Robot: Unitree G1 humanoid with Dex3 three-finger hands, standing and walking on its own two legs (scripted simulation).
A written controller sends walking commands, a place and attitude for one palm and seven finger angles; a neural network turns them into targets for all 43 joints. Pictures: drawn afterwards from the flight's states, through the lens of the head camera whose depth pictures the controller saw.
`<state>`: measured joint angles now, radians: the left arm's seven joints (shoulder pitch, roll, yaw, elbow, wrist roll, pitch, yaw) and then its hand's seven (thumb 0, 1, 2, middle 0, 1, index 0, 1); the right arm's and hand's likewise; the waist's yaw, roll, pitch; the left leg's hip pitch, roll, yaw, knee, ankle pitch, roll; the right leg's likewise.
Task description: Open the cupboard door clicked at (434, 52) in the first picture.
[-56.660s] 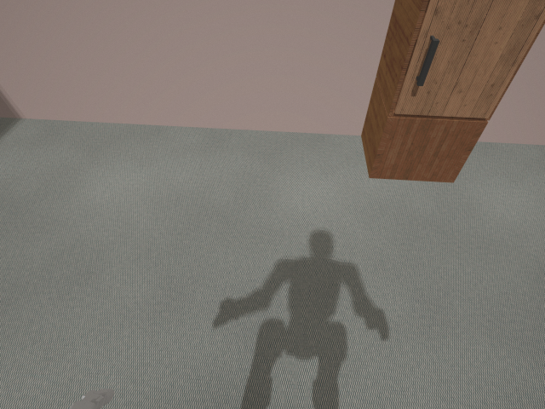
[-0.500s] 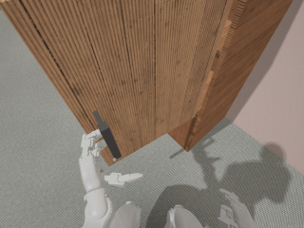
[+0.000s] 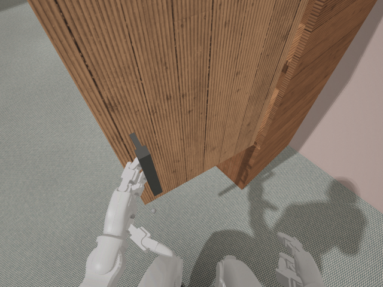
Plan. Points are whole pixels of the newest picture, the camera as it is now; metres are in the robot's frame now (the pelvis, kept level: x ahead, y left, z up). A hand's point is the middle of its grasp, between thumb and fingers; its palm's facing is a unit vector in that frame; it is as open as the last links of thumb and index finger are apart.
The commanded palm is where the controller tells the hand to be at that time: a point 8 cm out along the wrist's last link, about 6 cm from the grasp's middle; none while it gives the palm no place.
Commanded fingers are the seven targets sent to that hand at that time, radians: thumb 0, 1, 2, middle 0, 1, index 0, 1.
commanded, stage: slide the hand sideways off the handle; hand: left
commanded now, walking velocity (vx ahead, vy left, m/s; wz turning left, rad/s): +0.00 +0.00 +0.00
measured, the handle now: (146, 166) +0.35 +0.12 +0.03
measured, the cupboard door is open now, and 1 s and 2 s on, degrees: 78 80 80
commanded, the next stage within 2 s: draw the hand back to the body in 0.98 s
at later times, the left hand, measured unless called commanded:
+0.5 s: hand (133, 230) +0.22 +0.12 +0.03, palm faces -0.06 -1.00 +0.00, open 16.3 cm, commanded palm +0.20 +0.18 +0.02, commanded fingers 0.00 -0.50 0.30 -0.15 -0.30 -0.15 -0.30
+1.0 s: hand (109, 248) +0.20 +0.16 +0.01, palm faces -0.04 -1.00 -0.04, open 16.3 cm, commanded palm +0.17 +0.23 +0.02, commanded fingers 0.00 -0.50 0.30 -0.15 -0.30 -0.15 -0.30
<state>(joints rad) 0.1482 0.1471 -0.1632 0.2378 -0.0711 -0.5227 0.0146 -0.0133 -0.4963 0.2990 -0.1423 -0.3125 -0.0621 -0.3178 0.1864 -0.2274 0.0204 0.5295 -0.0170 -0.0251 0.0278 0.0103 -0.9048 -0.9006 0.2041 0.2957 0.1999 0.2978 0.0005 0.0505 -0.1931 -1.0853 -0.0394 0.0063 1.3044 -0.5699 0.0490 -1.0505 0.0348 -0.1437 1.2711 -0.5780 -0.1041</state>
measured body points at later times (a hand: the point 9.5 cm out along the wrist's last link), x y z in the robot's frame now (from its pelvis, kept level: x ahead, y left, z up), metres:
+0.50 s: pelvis +0.00 +0.03 -0.01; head +0.09 +0.02 +0.43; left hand +0.22 +0.18 +0.04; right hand +0.20 -0.19 -0.10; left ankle +0.03 +0.09 -0.62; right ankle +0.02 -0.06 -0.62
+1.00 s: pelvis +0.01 +0.01 -0.02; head +0.10 +0.02 +0.42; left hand +0.19 +0.22 +0.02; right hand +0.21 -0.22 -0.09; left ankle +0.03 +0.09 -0.62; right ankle +0.02 -0.06 -0.62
